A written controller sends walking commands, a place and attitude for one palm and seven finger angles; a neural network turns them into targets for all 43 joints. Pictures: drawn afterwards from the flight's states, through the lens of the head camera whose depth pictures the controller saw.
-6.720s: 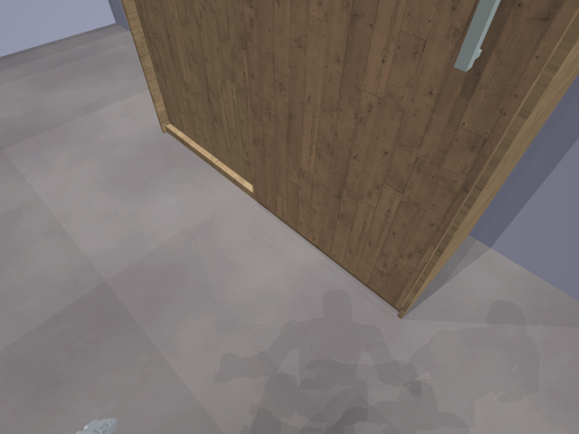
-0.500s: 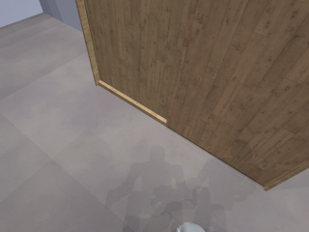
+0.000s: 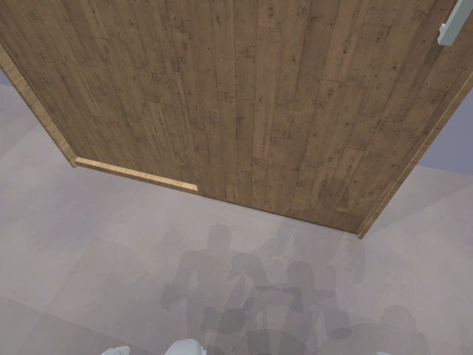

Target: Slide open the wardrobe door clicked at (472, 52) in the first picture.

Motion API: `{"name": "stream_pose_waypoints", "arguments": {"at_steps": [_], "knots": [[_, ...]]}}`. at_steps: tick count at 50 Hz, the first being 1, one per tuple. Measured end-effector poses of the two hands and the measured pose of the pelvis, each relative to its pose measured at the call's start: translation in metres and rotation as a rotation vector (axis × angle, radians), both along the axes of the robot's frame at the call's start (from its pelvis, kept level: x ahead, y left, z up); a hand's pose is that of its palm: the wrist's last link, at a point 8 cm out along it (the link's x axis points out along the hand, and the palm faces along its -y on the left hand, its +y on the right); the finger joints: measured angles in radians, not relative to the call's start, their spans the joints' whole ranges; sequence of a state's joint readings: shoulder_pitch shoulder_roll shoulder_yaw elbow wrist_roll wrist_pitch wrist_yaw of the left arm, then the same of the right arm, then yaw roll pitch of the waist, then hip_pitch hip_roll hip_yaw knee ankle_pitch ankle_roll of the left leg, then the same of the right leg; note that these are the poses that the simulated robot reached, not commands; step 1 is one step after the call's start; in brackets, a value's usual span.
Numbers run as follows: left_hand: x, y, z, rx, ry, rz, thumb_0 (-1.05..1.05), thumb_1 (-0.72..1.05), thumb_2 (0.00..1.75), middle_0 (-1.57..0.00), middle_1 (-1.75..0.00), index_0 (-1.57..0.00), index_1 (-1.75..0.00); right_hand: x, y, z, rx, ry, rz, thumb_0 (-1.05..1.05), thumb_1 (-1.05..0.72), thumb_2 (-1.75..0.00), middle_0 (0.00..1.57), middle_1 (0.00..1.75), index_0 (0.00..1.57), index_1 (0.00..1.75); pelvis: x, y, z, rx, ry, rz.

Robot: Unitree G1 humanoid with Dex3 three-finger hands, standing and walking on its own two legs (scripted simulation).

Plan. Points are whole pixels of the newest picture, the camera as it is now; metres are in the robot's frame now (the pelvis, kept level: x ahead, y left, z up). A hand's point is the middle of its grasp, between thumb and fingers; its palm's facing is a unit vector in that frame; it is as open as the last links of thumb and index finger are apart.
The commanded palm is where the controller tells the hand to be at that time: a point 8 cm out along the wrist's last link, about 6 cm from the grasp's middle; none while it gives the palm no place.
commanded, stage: turn to face it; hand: right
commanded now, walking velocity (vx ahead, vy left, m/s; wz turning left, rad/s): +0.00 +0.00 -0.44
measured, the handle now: out of the picture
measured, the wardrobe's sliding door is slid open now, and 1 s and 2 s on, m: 0.00 0.00 0.00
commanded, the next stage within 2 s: take the last steps up to it in 0.34 s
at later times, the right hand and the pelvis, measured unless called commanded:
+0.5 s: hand out of the picture -0.02 -0.15 -0.16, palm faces +0.27 +0.93 -0.24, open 7.4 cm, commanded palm none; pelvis -0.02 +0.04 +0.00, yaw -13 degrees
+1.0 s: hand out of the picture +0.05 -0.22 -0.17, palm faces +0.32 +0.93 -0.20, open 7.4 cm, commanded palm none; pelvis +0.04 -0.02 +0.00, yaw -18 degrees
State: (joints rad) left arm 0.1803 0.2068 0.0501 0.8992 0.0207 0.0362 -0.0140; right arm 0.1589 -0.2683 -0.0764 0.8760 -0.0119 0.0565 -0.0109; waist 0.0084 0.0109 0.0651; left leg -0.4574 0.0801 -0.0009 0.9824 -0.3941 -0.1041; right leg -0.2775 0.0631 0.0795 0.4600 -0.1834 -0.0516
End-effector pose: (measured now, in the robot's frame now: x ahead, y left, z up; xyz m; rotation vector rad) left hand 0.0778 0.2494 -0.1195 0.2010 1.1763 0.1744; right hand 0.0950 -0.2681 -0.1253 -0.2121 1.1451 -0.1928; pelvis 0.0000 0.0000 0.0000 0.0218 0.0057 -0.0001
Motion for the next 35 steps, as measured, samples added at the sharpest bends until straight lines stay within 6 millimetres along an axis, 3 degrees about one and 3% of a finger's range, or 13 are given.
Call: {"name": "stream_pose_waypoints", "arguments": {"at_steps": [5, 9, 15, 20, 25, 31, 35], "knots": [[-0.015, 0.011, -0.014, -0.029, 0.048, -0.009, 0.00, 0.90, 0.90, -0.20, -0.30, -0.21, -0.30, 0.006, 0.020, 0.008, -0.008, -0.057, -0.016, 0.00, -0.91, -0.90, 0.20, 0.30, 0.20, 0.30, -0.005, 0.015, -0.003, -0.009, -0.001, -0.055], [-0.023, 0.029, -0.032, -0.055, 0.078, -0.022, 0.01, 0.90, 0.90, -0.20, -0.30, -0.21, -0.30, -0.003, 0.041, 0.011, -0.028, -0.099, -0.036, 0.00, -0.91, -0.90, 0.20, 0.30, 0.20, 0.30, -0.009, 0.034, -0.011, -0.029, 0.002, -0.092], [-0.021, 0.048, -0.033, -0.058, 0.111, -0.066, 0.01, 0.91, 0.90, -0.20, -0.30, -0.20, -0.30, -0.051, 0.063, 0.016, -0.026, -0.043, -0.109, 0.00, -0.91, -0.90, 0.20, 0.30, 0.20, 0.30, -0.016, 0.048, -0.004, -0.046, -0.022, -0.151], [-0.014, 0.052, -0.027, -0.039, 0.132, -0.116, 0.01, 0.91, 0.90, -0.20, -0.30, -0.20, -0.30, -0.091, 0.072, 0.010, -0.002, 0.023, -0.181, 0.00, -0.90, -0.90, 0.20, 0.30, 0.21, 0.30, -0.019, 0.052, -0.001, -0.057, -0.021, -0.198], [0.004, 0.038, -0.022, -0.009, 0.135, -0.191, 0.01, 0.91, 0.90, -0.19, -0.30, -0.20, -0.30, -0.136, 0.071, -0.003, 0.036, 0.088, -0.260, 0.00, -0.90, -0.90, 0.20, 0.30, 0.21, 0.30, -0.024, 0.045, -0.001, -0.056, -0.013, -0.233], [0.037, -0.006, -0.014, 0.019, 0.037, -0.307, 0.01, 0.91, 0.90, -0.19, -0.30, -0.20, -0.30, -0.200, 0.051, -0.027, 0.088, 0.182, -0.375, 0.00, -0.90, -0.90, 0.20, 0.30, 0.21, 0.30, -0.030, 0.018, -0.011, -0.028, -0.006, -0.281], [0.040, -0.033, -0.004, 0.007, -0.021, -0.321, 0.00, 0.91, 0.90, -0.20, -0.30, -0.20, -0.30, -0.219, 0.036, -0.029, 0.102, 0.259, -0.391, 0.01, -0.91, -0.90, 0.20, 0.30, 0.20, 0.30, -0.027, 0.004, -0.007, -0.023, -0.021, -0.272]]}}
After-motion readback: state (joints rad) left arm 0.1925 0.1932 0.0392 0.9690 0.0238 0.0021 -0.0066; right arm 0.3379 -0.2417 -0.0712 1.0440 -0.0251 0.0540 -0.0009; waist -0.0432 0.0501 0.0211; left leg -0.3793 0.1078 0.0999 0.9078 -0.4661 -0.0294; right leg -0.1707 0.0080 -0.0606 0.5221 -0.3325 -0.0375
